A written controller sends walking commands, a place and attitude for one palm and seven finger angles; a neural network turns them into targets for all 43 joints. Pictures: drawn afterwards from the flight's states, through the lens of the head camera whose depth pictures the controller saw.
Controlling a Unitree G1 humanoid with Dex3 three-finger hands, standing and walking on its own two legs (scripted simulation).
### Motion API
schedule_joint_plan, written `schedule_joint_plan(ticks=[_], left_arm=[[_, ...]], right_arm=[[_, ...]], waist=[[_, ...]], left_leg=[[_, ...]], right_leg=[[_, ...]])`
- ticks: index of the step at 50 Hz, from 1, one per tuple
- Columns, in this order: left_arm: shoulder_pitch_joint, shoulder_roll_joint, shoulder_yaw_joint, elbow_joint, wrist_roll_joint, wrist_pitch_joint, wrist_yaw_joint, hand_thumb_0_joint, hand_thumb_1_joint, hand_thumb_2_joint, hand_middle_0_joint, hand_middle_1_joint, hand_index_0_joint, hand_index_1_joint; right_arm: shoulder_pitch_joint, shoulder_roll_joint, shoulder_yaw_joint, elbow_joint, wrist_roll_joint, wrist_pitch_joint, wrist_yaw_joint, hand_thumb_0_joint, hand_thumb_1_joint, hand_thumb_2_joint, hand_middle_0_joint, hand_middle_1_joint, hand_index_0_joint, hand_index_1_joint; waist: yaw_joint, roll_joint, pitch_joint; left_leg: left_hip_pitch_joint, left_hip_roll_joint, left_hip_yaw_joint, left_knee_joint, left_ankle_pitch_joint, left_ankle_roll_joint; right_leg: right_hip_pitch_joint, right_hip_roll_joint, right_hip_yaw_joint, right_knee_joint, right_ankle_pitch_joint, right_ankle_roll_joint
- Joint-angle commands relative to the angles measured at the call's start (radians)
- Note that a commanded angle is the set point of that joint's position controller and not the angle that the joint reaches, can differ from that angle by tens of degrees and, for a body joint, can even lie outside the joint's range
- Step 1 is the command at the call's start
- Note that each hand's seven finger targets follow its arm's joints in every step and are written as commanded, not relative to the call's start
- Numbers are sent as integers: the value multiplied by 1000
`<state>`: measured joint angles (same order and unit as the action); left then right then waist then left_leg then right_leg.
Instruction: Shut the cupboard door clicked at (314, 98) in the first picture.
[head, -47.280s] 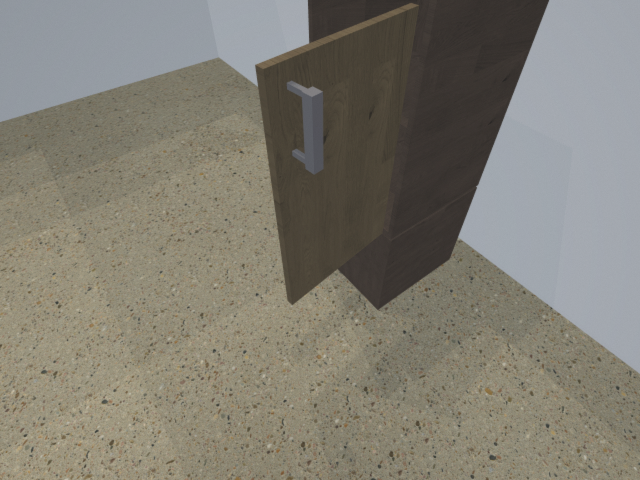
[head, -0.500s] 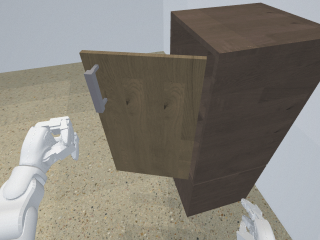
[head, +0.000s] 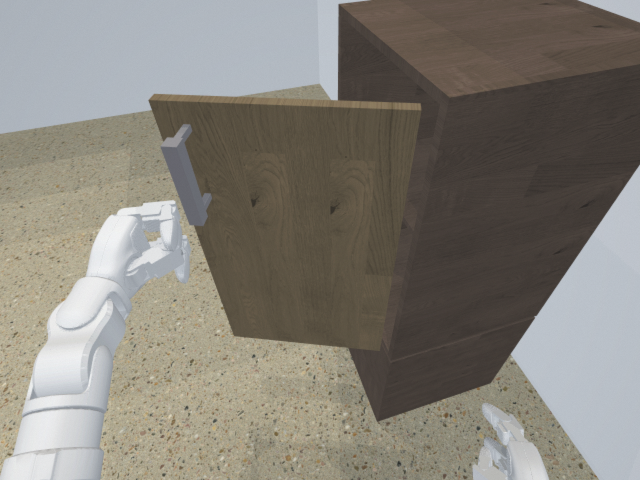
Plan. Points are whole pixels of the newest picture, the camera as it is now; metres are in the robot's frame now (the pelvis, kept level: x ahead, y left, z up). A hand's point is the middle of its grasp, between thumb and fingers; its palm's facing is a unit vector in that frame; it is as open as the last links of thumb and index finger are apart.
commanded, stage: bring the fist close to the handle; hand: left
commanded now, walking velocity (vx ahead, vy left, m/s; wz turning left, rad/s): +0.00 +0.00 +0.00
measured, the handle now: (191, 176) +0.47 +0.22 +0.15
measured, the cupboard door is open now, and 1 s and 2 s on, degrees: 66 65 46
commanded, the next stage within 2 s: push the door shut along its arc in 0.68 s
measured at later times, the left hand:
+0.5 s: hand (181, 220) +0.37 +0.20 +0.16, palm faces -0.03 -1.00 -0.01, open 3.1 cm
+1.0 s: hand (193, 213) +0.39 +0.20 +0.15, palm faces -0.03 -1.00 -0.03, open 3.2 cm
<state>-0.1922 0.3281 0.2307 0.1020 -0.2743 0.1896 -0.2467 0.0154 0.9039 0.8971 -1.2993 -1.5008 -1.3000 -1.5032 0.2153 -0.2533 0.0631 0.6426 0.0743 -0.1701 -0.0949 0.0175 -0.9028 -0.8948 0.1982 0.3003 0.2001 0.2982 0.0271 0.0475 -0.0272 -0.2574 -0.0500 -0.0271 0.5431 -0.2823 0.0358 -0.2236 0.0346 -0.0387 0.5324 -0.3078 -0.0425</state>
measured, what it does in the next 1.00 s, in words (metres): stands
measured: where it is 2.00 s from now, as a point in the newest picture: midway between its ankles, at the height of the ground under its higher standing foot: outside the picture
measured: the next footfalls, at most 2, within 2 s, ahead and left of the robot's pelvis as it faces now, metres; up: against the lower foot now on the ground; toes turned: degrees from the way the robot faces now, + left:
none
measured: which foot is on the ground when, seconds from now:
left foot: down 0.00-1.00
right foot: down 0.00-1.00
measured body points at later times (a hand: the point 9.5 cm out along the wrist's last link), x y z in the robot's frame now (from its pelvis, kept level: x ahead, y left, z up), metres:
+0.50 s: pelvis +0.01 +0.00 +0.00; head +0.01 -0.01 +0.45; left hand +0.36 +0.26 +0.16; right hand +0.14 -0.25 -0.09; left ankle +0.00 +0.10 -0.73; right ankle -0.01 -0.09 -0.73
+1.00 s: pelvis +0.00 +0.00 +0.00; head +0.01 -0.01 +0.45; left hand +0.39 +0.25 +0.15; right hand +0.15 -0.25 -0.10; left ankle +0.00 +0.10 -0.73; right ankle -0.01 -0.09 -0.73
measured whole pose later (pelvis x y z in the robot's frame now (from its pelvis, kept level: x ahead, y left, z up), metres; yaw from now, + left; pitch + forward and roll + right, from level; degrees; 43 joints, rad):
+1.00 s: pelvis +0.00 +0.00 +0.00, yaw +0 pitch +2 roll +0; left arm -0.48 0.39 0.26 0.50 -0.23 0.08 -0.28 0.03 0.90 0.91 -1.30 -1.50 -1.30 -1.50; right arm 0.24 -0.26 0.06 0.64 0.07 -0.09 -0.09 0.02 -0.90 -0.89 0.20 0.30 0.20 0.30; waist -0.02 0.03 -0.03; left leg -0.29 -0.04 -0.02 0.53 -0.28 0.03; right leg -0.26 0.04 -0.03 0.52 -0.30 -0.05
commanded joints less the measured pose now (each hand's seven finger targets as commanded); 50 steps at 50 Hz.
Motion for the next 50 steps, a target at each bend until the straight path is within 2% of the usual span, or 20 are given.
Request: schedule_joint_plan(ticks=[1, 3, 6, 10, 11, 14, 19, 23, 26, 30, 31, 33, 36, 40, 41, 42, 45, 46, 47, 50], left_arm=[[-414, 235, 109, -227, -8, -105, 13, 0, 900, 900, -1300, -1500, -1300, -1500], [-433, 248, 136, -206, -7, -131, 30, 0, 900, 900, -1300, -1500, -1300, -1500], [-427, 292, 179, -72, 4, -134, 37, 0, 900, 900, -1300, -1500, -1300, -1500], [-465, 268, 144, 48, 12, -92, 3, 0, 900, 900, -1300, -1500, -1300, -1500], [-469, 289, 155, 78, 15, -86, -5, 0, 900, 900, -1300, -1500, -1300, -1500], [-592, 256, 96, 56, 7, -100, -40, 0, 900, 900, -1300, -1500, -1300, -1500], [-543, 269, 126, -24, -21, -175, -56, 0, 900, 900, -1300, -1500, -1300, -1500], [-533, 292, 156, 61, -11, -167, -34, 0, 900, 900, -1300, -1500, -1300, -1500], [-537, 335, 187, 82, 7, -147, -12, 0, 900, 900, -1300, -1500, -1300, -1500], [-609, 275, 118, 22, 16, -157, -12, 0, 900, 900, -1300, -1500, -1300, -1500], [-578, 286, 123, 13, 15, -163, -11, 0, 900, 900, -1300, -1500, -1300, -1500], [-611, 240, 82, 5, 7, -175, -18, 0, 900, 900, -1300, -1500, -1300, -1500], [-565, 286, 133, 78, -1, -173, -18, 0, 900, 900, -1300, -1500, -1300, -1500], [-548, 244, 106, 102, 8, -141, -18, 0, 900, 900, -1300, -1500, -1300, -1500], [-558, 284, 124, 131, 15, -133, -14, 0, 900, 900, -1300, -1500, -1300, -1500], [-604, 287, 119, 141, 19, -131, -14, 0, 900, 900, -1300, -1500, -1300, -1500], [-746, 292, 93, 132, 27, -159, -19, 0, 900, 900, -1300, -1500, -1300, -1500], [-780, 327, 110, 133, 28, -178, -18, 0, 900, 900, -1300, -1500, -1300, -1500], [-800, 316, 99, 138, 24, -191, -27, 0, 900, 900, -1300, -1500, -1300, -1500], [-891, 309, 72, 212, 22, -229, -58, 0, 900, 900, -1300, -1500, -1300, -1500]], right_arm=[[-105, -120, -47, -158, -7, -49, -14, 0, -900, -900, 200, 300, 200, 300], [-103, -113, -43, -156, -11, -45, -11, 0, -900, -900, 200, 300, 200, 300], [-82, -123, -46, -134, -12, -24, -6, 0, -900, -900, 200, 300, 200, 300], [-76, -128, -47, -139, 1, -2, -5, 0, -900, -900, 200, 300, 200, 300], [-68, -135, -53, -139, 3, 4, -4, 0, -900, -900, 200, 300, 200, 300], [-60, -136, -57, -148, 7, 4, -9, 0, -900, -900, 200, 300, 200, 300], [-47, -134, -66, -165, 0, -9, -6, 0, -900, -900, 200, 300, 200, 300], [-39, -140, -64, -147, 2, 3, -4, 0, -900, -900, 200, 300, 200, 300], [-40, -146, -66, -152, 2, 16, -2, 0, -900, -900, 200, 300, 200, 300], [-47, -134, -62, -164, 3, 16, -3, 0, -900, -900, 200, 300, 200, 300], [-43, -139, -66, -169, 2, 17, -4, 0, -900, -900, 200, 300, 200, 300], [-50, -133, -62, -167, 4, 13, -7, 0, -900, -900, 200, 300, 200, 300], [-32, -146, -66, -151, 0, 16, -9, 0, -900, -900, 200, 300, 200, 300], [-47, -137, -62, -156, 7, 24, -5, 0, -900, -900, 200, 300, 200, 300], [-39, -147, -62, -151, 5, 31, -4, 0, -900, -900, 200, 300, 200, 300], [-42, -143, -59, -147, 7, 37, -5, 0, -900, -900, 200, 300, 200, 300], [-39, -145, -57, -145, 4, 38, -12, 0, -900, -900, 200, 300, 200, 300], [-31, -150, -61, -140, 0, 40, -15, 0, -900, -900, 200, 300, 200, 300], [-35, -146, -57, -141, -1, 37, -16, 0, -900, -900, 200, 300, 200, 300], [-14, -147, -56, -119, -2, 32, -20, 0, -900, -900, 200, 300, 200, 300]], waist=[[-6, -27, -269], [2, -12, -285], [0, -48, -240], [-14, -11, -187], [-15, -26, -191], [-44, 8, -226], [-21, 12, -333], [-27, -48, -245], [-20, -38, -229], [-31, 56, -269], [-30, 27, -290], [-41, 27, -283], [-39, -57, -260], [-31, -24, -240], [-42, -47, -215], [-46, -23, -194], [-70, -13, -220], [-77, -38, -242], [-71, -5, -262], [-93, 25, -287]], left_leg=[[156, 42, -29, -64, 259, 0], [157, 41, -27, -68, 296, -3], [116, 43, -13, -70, 284, -3], [87, 39, -6, -76, 264, -1], [84, 43, -5, -71, 265, 0], [120, 40, -8, -58, 271, 4], [177, 42, -19, -41, 368, 2], [108, 44, -16, -62, 287, 2], [87, 44, -9, -71, 246, 3], [142, 43, -17, -67, 286, 0], [146, 48, -13, -62, 293, 2], [162, 47, -19, -61, 295, 3], [130, 48, -16, -65, 253, 5], [117, 43, -12, -71, 263, 3], [100, 46, -8, -68, 244, 5], [89, 44, -9, -73, 223, 5], [113, 42, -18, -70, 212, 7], [121, 45, -13, -61, 215, 11], [125, 40, -15, -60, 218, 12], [141, 37, -18, -46, 246, 8]], right_leg=[[24, -27, 14, -71, 276, 18], [43, -26, 15, -62, 316, 15], [45, -28, 20, -72, 321, 18], [16, -32, 25, -82, 324, 15], [17, -34, 26, -82, 323, 15], [-9, -30, 27, -81, 333, 16], [32, -23, 26, -58, 407, 12], [3, -24, 19, -69, 342, 17], [7, -31, 26, -79, 295, 17], [3, -25, 26, -77, 317, 8], [17, -26, 27, -75, 317, 10], [-1, -21, 24, -76, 325, 11], [3, -22, 23, -87, 297, 17], [-1, -26, 23, -82, 322, 15], [-8, -31, 26, -88, 307, 19], [-21, -30, 29, -91, 290, 18], [-36, -27, 32, -95, 264, 16], [-27, -30, 37, -95, 265, 20], [-20, -29, 45, -91, 274, 16], [-31, -28, 42, -79, 305, 13]])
